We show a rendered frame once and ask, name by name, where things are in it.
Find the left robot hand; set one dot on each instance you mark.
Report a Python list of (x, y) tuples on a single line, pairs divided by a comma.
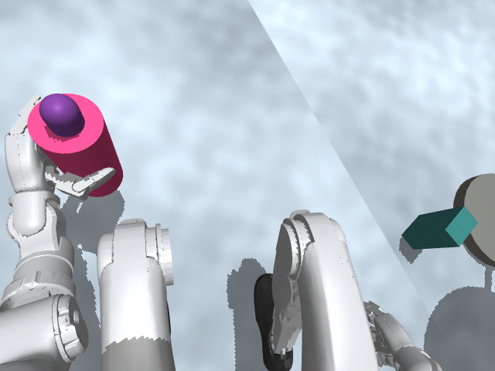
[(30, 168)]

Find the right robot arm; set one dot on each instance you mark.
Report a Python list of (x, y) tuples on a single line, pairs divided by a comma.
[(412, 358)]

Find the right robot foot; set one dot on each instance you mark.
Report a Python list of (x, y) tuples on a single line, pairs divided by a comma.
[(264, 307)]

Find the right robot hand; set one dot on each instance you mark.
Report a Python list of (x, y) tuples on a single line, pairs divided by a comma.
[(388, 334)]

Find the left robot arm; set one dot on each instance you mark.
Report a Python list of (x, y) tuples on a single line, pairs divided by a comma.
[(41, 327)]

